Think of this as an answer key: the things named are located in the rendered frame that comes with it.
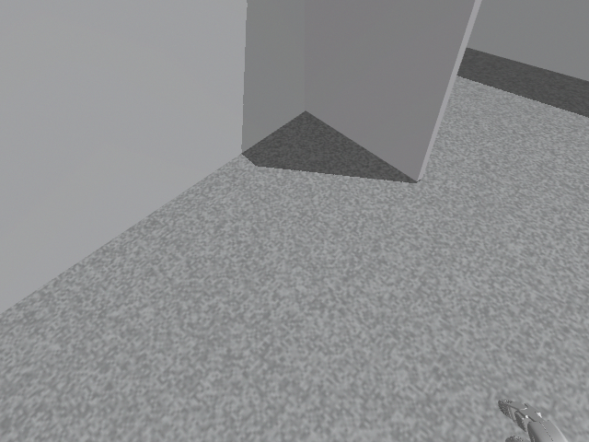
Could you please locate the right robot hand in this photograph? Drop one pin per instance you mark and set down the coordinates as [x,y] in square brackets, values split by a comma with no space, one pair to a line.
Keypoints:
[530,420]

